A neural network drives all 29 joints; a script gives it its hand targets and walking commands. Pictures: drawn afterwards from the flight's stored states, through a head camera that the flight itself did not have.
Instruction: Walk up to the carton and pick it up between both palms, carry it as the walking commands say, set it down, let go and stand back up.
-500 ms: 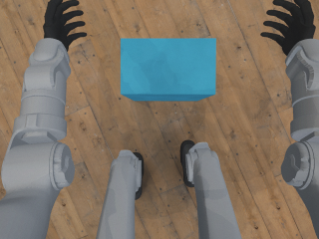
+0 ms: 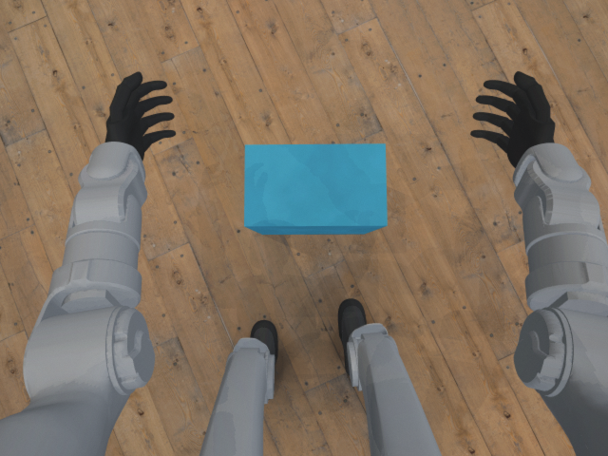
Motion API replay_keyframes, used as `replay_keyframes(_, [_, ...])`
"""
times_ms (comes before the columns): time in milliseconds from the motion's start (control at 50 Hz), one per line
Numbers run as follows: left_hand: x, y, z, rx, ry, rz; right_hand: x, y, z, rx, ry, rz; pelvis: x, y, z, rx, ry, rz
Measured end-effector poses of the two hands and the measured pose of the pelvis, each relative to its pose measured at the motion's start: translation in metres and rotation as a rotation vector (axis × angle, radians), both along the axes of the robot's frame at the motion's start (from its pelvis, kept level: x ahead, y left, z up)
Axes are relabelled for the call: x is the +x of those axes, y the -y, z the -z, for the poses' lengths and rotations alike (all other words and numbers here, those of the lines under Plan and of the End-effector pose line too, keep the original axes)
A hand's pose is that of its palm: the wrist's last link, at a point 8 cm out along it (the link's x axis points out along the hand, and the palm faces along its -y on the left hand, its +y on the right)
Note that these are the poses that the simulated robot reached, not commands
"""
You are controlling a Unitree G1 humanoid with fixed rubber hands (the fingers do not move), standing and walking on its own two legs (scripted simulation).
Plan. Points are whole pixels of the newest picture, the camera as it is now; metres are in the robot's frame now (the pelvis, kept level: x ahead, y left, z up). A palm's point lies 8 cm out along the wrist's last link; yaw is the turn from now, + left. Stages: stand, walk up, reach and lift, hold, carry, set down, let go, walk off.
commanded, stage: let go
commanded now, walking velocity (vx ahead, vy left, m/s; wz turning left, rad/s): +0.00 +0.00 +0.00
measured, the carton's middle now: (313, 196) +0.48 -0.03 -0.53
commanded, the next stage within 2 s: stand in 1.18 s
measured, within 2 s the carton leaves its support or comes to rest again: neither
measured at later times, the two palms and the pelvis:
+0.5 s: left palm (53, 284) +0.33 +0.23 -0.01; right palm (574, 286) +0.30 -0.25 -0.01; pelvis +0.05 +0.01 +0.08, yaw -1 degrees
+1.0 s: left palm out of the picture +0.24 +0.24 +0.04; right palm (602, 390) +0.22 -0.22 +0.04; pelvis +0.07 +0.01 +0.10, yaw -1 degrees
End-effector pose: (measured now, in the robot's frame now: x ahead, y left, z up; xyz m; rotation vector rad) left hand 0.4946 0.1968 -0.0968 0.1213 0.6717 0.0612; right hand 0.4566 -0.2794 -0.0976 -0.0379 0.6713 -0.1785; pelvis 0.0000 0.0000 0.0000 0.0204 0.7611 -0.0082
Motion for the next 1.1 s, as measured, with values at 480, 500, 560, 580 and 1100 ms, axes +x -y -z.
replay_keyframes(480, [-0.153, -0.031, -0.084, 0.06, -0.082, 0.036, -0.152, -0.028, -0.085, -0.075, -0.114, -0.097, 0.048, -0.008, -0.073, -0.019, 0.37, 0.014])
replay_keyframes(500, [-0.16, -0.032, -0.088, 0.058, -0.083, 0.032, -0.159, -0.031, -0.088, -0.074, -0.116, -0.1, 0.05, -0.008, -0.076, -0.021, 0.39, 0.014])
replay_keyframes(560, [-0.184, -0.035, -0.098, 0.054, -0.09, 0.024, -0.179, -0.039, -0.098, -0.069, -0.12, -0.104, 0.057, -0.009, -0.083, -0.025, 0.45, 0.013])
replay_keyframes(580, [-0.192, -0.037, -0.101, 0.054, -0.094, 0.024, -0.186, -0.041, -0.101, -0.067, -0.12, -0.102, 0.059, -0.009, -0.085, -0.028, 0.472, 0.013])
replay_keyframes(1100, [-0.255, -0.042, -0.135, 0.056, -0.137, 0.039, -0.232, -0.057, -0.135, -0.062, -0.139, -0.112, 0.074, -0.011, -0.104, -0.039, 0.827, 0.002])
